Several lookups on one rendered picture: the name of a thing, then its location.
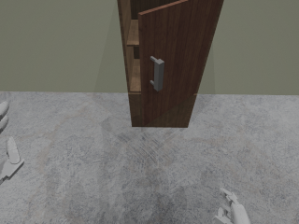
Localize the right robot hand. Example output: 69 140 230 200
215 188 250 224

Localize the cupboard door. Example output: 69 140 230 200
137 0 221 126

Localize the left robot hand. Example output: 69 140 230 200
0 101 24 185

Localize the handle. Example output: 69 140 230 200
149 56 164 91

